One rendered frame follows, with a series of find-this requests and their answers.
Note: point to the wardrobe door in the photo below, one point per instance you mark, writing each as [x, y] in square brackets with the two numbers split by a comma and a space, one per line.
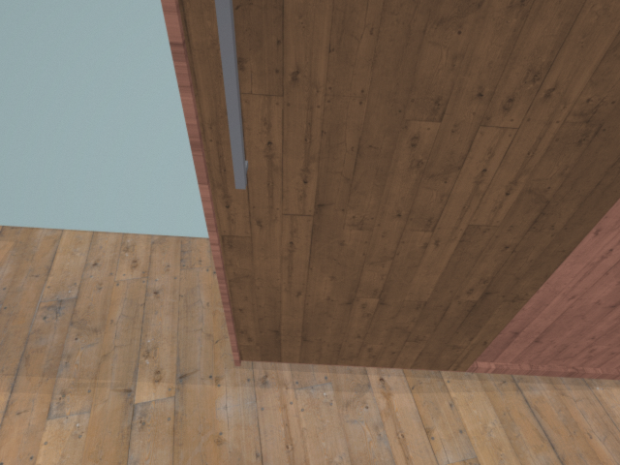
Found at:
[574, 317]
[417, 169]

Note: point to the handle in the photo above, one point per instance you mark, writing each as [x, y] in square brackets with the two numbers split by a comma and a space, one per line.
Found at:
[225, 22]

